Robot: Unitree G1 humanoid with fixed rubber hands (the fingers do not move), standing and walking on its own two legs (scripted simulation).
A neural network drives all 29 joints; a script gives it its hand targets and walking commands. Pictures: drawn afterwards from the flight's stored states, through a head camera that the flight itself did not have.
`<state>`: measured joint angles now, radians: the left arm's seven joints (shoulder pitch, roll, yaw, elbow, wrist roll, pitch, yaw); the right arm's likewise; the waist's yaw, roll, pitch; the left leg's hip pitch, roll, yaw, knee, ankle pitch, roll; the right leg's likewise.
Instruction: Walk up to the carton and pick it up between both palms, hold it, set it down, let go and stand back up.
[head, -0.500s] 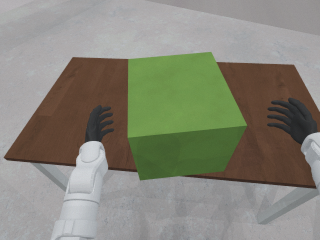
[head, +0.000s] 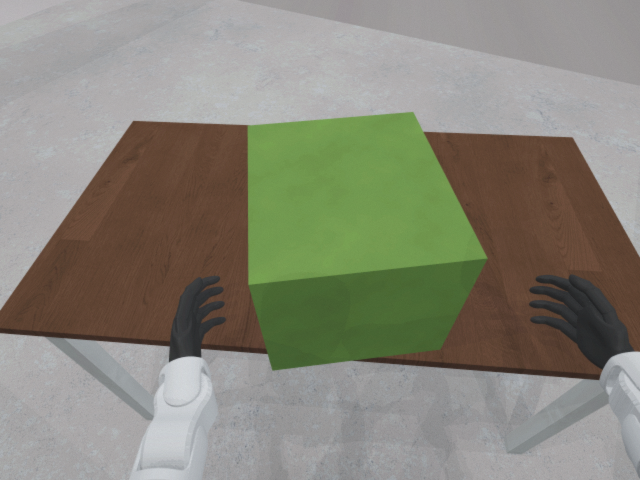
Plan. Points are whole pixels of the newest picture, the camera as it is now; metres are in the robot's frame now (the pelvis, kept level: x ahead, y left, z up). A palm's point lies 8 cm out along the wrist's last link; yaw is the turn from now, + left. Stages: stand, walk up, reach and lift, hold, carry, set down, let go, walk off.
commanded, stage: set down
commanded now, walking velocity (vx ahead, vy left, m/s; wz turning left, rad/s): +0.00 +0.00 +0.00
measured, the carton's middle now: (344, 238) +0.47 +0.01 -0.01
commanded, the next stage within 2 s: none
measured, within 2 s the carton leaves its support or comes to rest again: neither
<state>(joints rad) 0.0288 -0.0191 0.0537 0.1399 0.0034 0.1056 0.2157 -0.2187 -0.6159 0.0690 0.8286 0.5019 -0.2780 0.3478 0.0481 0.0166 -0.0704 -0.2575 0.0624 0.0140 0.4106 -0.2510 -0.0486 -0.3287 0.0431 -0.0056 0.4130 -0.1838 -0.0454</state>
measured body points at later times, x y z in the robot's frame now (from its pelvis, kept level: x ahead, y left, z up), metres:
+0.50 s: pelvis +0.01 +0.00 -0.01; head +0.02 +0.00 +0.44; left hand +0.24 +0.19 -0.01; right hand +0.26 -0.31 -0.01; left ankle -0.03 +0.15 -0.74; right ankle +0.01 -0.09 -0.74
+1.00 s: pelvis +0.01 +0.02 +0.00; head +0.01 +0.02 +0.45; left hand +0.20 +0.22 -0.04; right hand +0.22 -0.26 -0.04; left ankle -0.03 +0.15 -0.74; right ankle +0.01 -0.09 -0.74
